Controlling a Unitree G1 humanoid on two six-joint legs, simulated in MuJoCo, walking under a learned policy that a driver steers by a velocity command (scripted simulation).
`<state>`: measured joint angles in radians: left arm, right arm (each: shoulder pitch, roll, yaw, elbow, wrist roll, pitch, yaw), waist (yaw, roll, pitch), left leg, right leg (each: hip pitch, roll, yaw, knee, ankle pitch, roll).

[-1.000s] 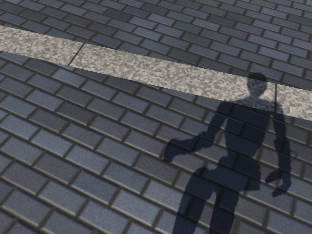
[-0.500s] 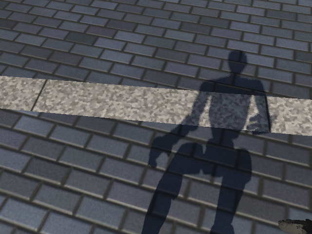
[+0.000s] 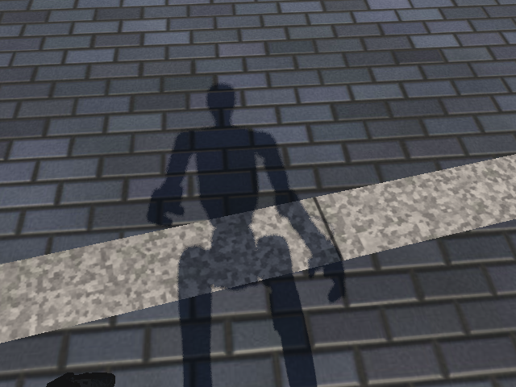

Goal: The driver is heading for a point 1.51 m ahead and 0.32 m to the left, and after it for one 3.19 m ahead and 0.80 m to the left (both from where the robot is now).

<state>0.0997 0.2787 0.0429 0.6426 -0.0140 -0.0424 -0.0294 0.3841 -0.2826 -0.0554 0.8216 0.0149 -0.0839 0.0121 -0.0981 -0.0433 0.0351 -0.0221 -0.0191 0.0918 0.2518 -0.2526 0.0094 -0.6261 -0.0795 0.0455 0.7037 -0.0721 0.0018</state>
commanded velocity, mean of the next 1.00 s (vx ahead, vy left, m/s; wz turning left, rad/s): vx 0.50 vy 0.00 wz -0.04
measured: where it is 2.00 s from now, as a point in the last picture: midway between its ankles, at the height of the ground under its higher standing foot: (231, 180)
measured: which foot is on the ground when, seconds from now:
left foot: down 0.00-0.14, up 0.16-0.64, down 0.66-1.00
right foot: up 0.00-0.10, down 0.12-0.66, up 0.68-1.00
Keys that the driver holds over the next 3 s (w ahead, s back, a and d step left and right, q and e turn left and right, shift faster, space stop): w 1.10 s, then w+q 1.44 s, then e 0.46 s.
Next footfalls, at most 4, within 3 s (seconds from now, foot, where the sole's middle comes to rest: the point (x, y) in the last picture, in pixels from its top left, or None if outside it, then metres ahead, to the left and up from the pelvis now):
0.12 right None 0.24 -0.14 -0.78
0.66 left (212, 356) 0.56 0.09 -0.78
1.20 right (293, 257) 0.83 -0.17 -0.78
1.74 left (197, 198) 1.08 0.11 -0.78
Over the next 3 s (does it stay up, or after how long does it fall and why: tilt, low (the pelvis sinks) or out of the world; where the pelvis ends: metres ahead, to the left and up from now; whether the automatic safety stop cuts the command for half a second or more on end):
stays up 1.44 0.28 -0.01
